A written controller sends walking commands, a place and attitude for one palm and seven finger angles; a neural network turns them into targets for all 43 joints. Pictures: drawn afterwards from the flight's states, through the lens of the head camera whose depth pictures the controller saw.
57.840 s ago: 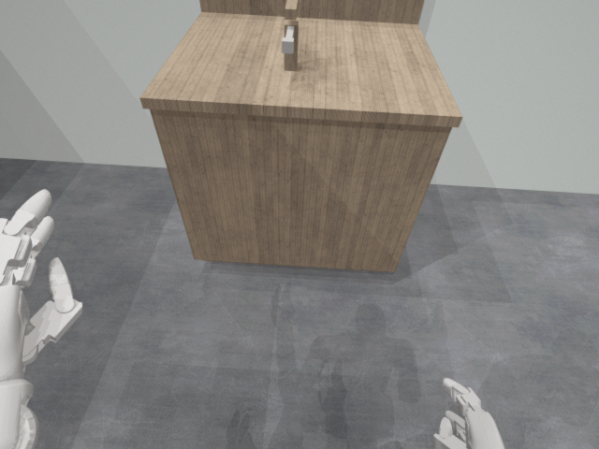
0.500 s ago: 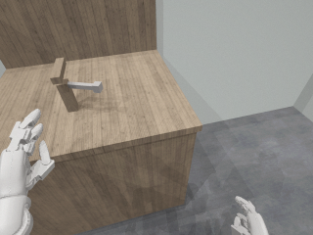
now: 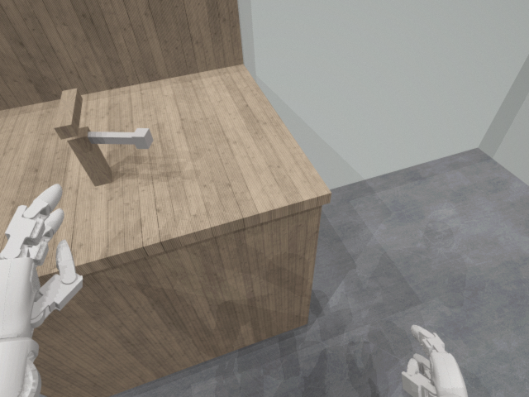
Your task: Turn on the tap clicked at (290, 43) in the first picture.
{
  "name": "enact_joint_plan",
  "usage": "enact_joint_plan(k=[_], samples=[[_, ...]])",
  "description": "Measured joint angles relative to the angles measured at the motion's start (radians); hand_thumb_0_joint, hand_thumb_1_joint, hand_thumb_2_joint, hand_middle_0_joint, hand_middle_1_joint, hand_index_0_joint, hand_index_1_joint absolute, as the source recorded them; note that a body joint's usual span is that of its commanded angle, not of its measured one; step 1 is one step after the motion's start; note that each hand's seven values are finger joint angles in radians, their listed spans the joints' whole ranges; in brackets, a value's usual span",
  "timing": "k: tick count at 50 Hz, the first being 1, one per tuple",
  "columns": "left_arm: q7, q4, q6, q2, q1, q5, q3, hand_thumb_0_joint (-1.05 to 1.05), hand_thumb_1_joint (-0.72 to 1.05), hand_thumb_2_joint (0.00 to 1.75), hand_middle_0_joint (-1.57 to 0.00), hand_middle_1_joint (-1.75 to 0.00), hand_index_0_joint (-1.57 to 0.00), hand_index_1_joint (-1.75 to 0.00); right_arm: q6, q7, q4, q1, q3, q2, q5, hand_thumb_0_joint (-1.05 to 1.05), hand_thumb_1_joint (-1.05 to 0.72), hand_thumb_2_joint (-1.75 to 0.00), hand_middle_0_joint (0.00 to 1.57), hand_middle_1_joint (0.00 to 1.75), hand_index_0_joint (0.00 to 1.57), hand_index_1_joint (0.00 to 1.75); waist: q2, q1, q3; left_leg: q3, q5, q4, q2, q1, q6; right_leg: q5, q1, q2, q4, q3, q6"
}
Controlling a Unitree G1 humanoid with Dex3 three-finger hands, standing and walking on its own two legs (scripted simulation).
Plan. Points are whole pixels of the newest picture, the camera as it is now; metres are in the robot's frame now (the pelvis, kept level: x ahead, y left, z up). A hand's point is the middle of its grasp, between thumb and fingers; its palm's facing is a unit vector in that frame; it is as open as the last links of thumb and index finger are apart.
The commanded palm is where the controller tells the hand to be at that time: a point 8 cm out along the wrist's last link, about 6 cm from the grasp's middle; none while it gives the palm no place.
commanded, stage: step back with the hand held close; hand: left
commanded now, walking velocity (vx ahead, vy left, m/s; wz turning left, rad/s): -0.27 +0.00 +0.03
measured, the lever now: (142, 138) +0.52 +0.28 +0.12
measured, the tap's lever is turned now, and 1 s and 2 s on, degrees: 66 66 66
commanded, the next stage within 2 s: stop stepping back and stand still in 0.98 s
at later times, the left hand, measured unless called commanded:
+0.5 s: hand (2, 350) +0.13 +0.27 +0.15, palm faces +0.45 -0.80 -0.40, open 7.4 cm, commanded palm +0.07 +0.31 +0.17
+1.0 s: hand out of the picture +0.00 +0.29 +0.17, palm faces +0.47 -0.84 -0.28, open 7.4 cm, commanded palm -0.04 +0.33 +0.17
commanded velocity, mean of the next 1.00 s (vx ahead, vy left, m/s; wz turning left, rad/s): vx -0.34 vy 0.00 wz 0.00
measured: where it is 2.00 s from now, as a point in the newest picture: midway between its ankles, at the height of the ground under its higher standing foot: outside the picture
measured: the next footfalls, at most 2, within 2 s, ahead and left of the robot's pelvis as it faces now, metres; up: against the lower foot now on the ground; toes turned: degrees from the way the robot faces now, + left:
right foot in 0.88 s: -0.15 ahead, -0.08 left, +0.00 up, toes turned +4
left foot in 1.10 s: -0.14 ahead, +0.16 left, +0.00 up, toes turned +5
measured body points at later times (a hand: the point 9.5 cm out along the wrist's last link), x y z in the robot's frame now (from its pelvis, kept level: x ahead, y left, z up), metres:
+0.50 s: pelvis -0.08 +0.02 -0.02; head -0.06 +0.02 +0.43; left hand +0.10 +0.31 +0.18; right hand +0.11 -0.21 -0.10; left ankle +0.05 +0.11 -0.74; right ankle +0.00 -0.10 -0.74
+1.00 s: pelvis -0.19 +0.04 -0.01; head -0.20 +0.06 +0.44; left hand -0.03 +0.33 +0.18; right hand +0.00 -0.16 -0.09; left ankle -0.10 +0.13 -0.69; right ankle -0.19 -0.09 -0.74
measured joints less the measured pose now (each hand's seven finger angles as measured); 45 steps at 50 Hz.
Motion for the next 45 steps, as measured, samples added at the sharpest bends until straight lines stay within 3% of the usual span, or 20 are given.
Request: enact_joint_plan(k=[8, 22, 30, 34, 36, 39, 41, 43, 44, 45], samples=[[0.022, -0.032, -0.002, 0.026, 0.010, 0.000, 0.020, 0.02, 0.89, 0.90, -0.22, -0.30, -0.21, -0.30, 0.022, -0.009, -0.018, 0.003, -0.004, 0.005, 0.005, 0.01, -0.91, -0.90, 0.20, 0.30, 0.20, 0.30, -0.007, -0.009, 0.014, 0.006, 0.018, 0.030, -0.005, -0.055, 0.015, 0.015, -0.059, -0.007, 0.038, 0.003, 0.013], [0.052, -0.062, -0.035, 0.007, -0.022, 0.035, 0.046, 0.02, 0.89, 0.90, -0.22, -0.30, -0.21, -0.30, -0.013, -0.013, -0.016, 0.021, 0.020, 0.036, -0.007, 0.01, -0.91, -0.90, 0.20, 0.30, 0.20, 0.30, -0.032, -0.008, 0.042, -0.007, 0.020, 0.088, -0.022, -0.149, 0.040, 0.033, -0.151, -0.008, 0.110, 0.010, 0.029], [0.068, -0.127, -0.037, -0.003, -0.017, 0.026, 0.043, 0.02, 0.89, 0.90, -0.21, -0.30, -0.21, -0.30, -0.028, -0.003, 0.011, 0.010, 0.019, 0.037, -0.011, 0.01, -0.91, -0.90, 0.20, 0.30, 0.20, 0.30, -0.056, -0.005, 0.051, -0.010, -0.144, 0.191, -0.032, -0.231, 0.001, 0.064, -0.206, -0.020, 0.146, 0.006, 0.029], [0.069, -0.161, -0.043, 0.016, -0.035, 0.022, 0.045, 0.02, 0.89, 0.90, -0.22, -0.30, -0.21, -0.30, -0.029, -0.009, 0.010, 0.003, 0.015, 0.031, -0.011, 0.01, -0.91, -0.90, 0.20, 0.30, 0.20, 0.30, -0.061, -0.015, 0.065, -0.007, -0.078, 0.203, -0.030, -0.259, 0.023, -0.007, -0.253, -0.020, 0.220, 0.002, 0.034], [0.065, -0.160, -0.038, 0.035, -0.053, 0.025, 0.061, 0.02, 0.89, 0.90, -0.22, -0.30, -0.21, -0.30, -0.036, -0.011, 0.009, 0.000, 0.006, 0.038, -0.021, 0.01, -0.91, -0.90, 0.20, 0.30, 0.20, 0.30, -0.047, -0.020, 0.076, -0.008, 0.029, 0.166, -0.015, -0.257, 0.050, -0.132, -0.293, 0.012, 0.380, 0.016, 0.029], [0.066, -0.153, -0.039, 0.071, -0.072, 0.010, 0.089, 0.02, 0.89, 0.90, -0.22, -0.30, -0.21, -0.30, -0.054, 0.004, 0.031, 0.005, -0.007, 0.070, -0.024, 0.01, -0.91, -0.90, 0.20, 0.30, 0.20, 0.30, -0.047, -0.020, 0.069, 0.006, 0.169, 0.086, 0.007, -0.240, 0.057, -0.231, -0.270, 0.048, 0.552, 0.014, 0.018], [0.074, -0.145, -0.038, 0.067, -0.062, -0.004, 0.096, 0.02, 0.89, 0.90, -0.22, -0.30, -0.21, -0.30, -0.059, 0.015, 0.046, 0.011, -0.001, 0.084, -0.021, 0.01, -0.91, -0.90, 0.20, 0.30, 0.20, 0.30, -0.050, -0.013, 0.042, 0.022, 0.200, 0.034, 0.014, -0.236, 0.052, -0.274, -0.204, 0.052, 0.525, -0.005, 0.007], [0.080, -0.137, -0.028, 0.051, -0.049, -0.018, 0.089, 0.02, 0.89, 0.90, -0.21, -0.30, -0.21, -0.30, -0.060, 0.024, 0.054, 0.012, 0.010, 0.092, -0.020, 0.01, -0.91, -0.90, 0.20, 0.30, 0.20, 0.30, -0.054, -0.005, 0.007, 0.045, 0.194, -0.003, 0.016, -0.250, 0.032, -0.305, -0.111, 0.047, 0.383, -0.022, -0.018], [0.082, -0.140, -0.022, 0.049, -0.043, -0.022, 0.088, 0.02, 0.89, 0.90, -0.21, -0.30, -0.21, -0.30, -0.058, 0.028, 0.052, 0.009, 0.016, 0.098, -0.019, 0.01, -0.91, -0.90, 0.20, 0.30, 0.20, 0.30, -0.074, 0.004, -0.011, 0.066, 0.134, 0.013, 0.006, -0.279, 0.006, -0.311, -0.062, 0.029, 0.260, -0.008, -0.043], [0.082, -0.139, -0.023, 0.033, -0.045, -0.017, 0.078, 0.02, 0.90, 0.90, -0.21, -0.30, -0.21, -0.30, -0.055, 0.031, 0.058, -0.005, 0.020, 0.095, -0.019, 0.01, -0.91, -0.90, 0.20, 0.30, 0.20, 0.30, -0.078, 0.022, -0.012, 0.068, 0.030, 0.082, 0.004, -0.317, -0.032, -0.220, -0.065, 0.019, 0.205, 0.006, -0.049]])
